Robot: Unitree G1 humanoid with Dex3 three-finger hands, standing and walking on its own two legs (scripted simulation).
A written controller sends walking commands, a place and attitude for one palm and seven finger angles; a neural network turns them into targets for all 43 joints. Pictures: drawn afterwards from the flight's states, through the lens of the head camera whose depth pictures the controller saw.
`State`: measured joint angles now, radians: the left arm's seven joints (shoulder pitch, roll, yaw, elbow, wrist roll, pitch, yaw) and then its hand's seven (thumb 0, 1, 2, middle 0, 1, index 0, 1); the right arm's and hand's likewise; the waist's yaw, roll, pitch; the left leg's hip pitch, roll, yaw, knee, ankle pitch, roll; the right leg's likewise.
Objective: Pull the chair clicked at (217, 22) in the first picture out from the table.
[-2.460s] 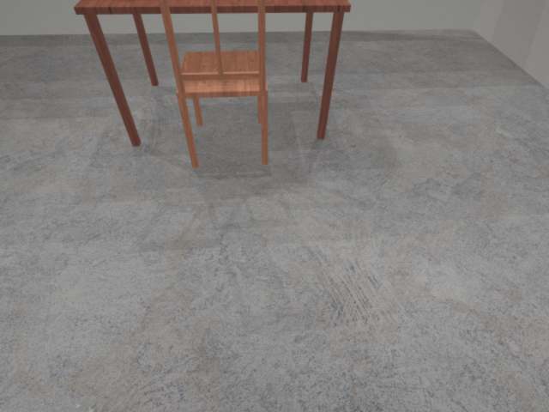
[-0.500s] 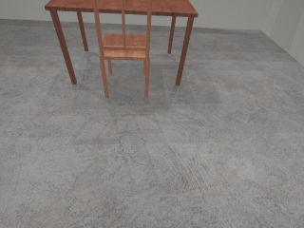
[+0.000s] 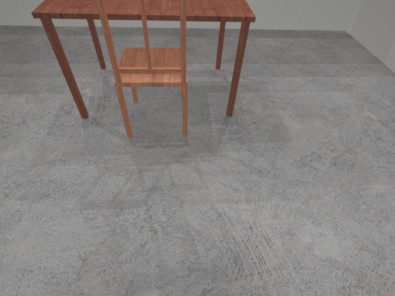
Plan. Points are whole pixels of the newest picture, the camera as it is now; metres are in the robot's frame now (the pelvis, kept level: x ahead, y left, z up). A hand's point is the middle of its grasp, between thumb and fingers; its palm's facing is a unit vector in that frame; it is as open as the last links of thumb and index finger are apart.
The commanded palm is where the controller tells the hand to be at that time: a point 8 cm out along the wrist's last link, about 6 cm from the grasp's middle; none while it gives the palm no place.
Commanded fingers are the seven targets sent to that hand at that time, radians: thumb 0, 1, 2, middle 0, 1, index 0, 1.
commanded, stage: walk to a spot facing it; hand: left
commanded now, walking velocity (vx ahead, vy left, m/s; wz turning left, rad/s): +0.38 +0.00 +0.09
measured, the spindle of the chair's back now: (145, 34) +1.26 +0.29 -0.04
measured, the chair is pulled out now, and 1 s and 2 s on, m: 0.00 0.00 0.00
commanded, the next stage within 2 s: take the last steps up to it in 0.86 s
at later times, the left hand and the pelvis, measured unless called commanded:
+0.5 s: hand (113, 252) +0.26 +0.22 -0.16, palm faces +0.03 -0.99 -0.14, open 7.4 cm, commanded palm none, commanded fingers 0.00 0.90 0.90 -0.20 -0.30 -0.20 -0.30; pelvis +0.22 +0.04 +0.02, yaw -1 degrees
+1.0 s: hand (150, 178) +0.48 +0.16 -0.16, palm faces +0.09 -0.98 -0.20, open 7.3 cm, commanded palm none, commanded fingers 0.00 0.90 0.90 -0.20 -0.30 -0.20 -0.30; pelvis +0.45 -0.02 +0.01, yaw +4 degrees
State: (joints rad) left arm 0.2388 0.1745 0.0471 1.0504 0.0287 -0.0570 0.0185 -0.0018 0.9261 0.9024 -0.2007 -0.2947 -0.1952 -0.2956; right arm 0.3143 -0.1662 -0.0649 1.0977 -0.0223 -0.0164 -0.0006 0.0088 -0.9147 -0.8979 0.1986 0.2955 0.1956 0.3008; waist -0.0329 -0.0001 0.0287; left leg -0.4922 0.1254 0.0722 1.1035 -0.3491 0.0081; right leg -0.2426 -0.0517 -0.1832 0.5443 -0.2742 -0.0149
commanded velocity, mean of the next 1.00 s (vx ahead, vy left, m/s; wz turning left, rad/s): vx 0.33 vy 0.00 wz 0.09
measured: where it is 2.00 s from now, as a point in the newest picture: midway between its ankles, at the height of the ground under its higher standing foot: (191, 193)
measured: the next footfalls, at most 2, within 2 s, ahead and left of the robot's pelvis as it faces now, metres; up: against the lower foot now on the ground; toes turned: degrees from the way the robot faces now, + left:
left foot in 0.16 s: +0.19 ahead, +0.13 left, +0.00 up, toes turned +11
right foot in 0.68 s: +0.47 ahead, -0.11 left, +0.00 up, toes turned -11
